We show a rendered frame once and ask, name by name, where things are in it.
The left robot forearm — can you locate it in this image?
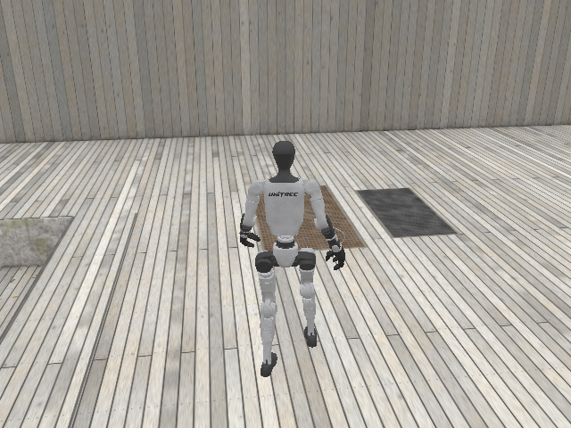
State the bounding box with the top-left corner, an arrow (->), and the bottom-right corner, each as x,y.
239,214 -> 252,238

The humanoid robot head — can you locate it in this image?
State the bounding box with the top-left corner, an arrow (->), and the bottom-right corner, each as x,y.
269,141 -> 300,183

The left robot hand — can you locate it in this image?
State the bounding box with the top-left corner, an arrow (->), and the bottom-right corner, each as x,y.
240,233 -> 261,247

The humanoid robot torso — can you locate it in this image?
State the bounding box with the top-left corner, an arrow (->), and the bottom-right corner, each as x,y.
263,175 -> 305,268

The right robot forearm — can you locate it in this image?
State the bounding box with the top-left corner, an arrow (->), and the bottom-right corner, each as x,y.
321,215 -> 342,252

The robot left upper arm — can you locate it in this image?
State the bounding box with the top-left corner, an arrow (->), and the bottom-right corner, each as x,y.
242,179 -> 266,226

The right robot hand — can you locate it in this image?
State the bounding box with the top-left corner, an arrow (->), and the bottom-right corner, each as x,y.
326,246 -> 345,270

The robot right upper arm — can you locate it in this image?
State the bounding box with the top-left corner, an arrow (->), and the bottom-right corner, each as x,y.
302,179 -> 329,229

